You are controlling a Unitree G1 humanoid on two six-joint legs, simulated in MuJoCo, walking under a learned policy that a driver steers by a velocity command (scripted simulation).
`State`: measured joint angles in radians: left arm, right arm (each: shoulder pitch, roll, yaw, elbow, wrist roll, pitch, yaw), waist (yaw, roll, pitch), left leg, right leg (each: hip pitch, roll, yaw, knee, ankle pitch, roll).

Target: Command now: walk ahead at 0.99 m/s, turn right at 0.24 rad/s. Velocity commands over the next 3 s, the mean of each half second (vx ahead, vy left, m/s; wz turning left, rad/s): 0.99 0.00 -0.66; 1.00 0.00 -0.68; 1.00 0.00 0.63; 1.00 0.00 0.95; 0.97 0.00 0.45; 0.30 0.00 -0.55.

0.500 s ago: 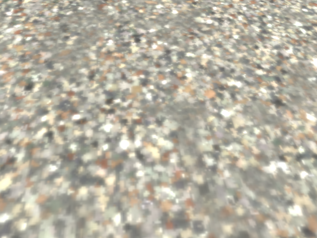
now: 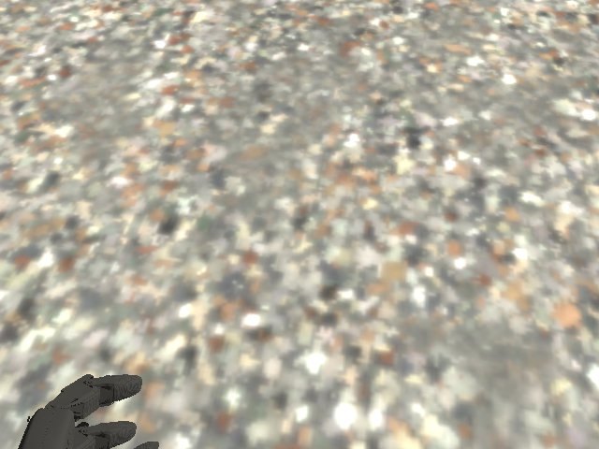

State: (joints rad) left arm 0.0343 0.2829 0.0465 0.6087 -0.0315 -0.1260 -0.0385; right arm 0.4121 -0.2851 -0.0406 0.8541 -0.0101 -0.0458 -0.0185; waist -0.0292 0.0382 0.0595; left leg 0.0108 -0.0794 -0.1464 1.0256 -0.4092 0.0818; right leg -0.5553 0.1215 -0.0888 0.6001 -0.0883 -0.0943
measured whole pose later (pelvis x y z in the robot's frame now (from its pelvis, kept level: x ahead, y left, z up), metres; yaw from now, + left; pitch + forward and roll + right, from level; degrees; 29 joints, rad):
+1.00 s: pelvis +0.80 -0.23 +0.02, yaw -44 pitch -2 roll -1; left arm 0.34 0.26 0.04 0.74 0.02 -0.08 -0.05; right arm 0.22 -0.28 -0.01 0.73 0.05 -0.09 0.00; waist 0.02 0.03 0.06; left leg -0.57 0.12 -0.10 1.31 -0.26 0.04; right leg -0.23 0.12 -0.11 0.54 -0.28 -0.14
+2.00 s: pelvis +1.58 -0.66 +0.03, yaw +8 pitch -1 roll -4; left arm 0.46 0.32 0.09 0.81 0.00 -0.10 0.00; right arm 0.12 -0.34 -0.06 0.57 0.04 -0.01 0.03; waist 0.09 0.06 0.03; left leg -0.81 0.11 -0.02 1.25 -0.18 0.05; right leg 0.00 0.04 -0.14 0.35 -0.34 0.01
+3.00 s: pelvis +2.28 -0.48 +0.03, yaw +0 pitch +3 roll +1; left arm 0.18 0.30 0.04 0.64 0.00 0.02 0.02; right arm 0.13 -0.30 -0.02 0.64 -0.02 0.00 -0.05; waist 0.02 0.02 0.05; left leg -0.69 0.03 -0.15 1.00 -0.24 -0.11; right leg -0.39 0.18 0.17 0.48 -0.11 -0.08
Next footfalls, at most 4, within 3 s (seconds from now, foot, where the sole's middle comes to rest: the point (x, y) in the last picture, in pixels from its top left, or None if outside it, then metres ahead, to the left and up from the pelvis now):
0.36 left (235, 377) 0.58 0.13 -0.74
0.82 right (410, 283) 0.82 -0.29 -0.74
1.30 left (448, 156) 1.25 -0.47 -0.74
1.72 right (530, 93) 1.54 -0.79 -0.74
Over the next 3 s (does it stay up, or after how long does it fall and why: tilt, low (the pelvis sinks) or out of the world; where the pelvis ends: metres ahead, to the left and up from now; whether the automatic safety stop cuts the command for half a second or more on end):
stays up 2.28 -0.48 0.03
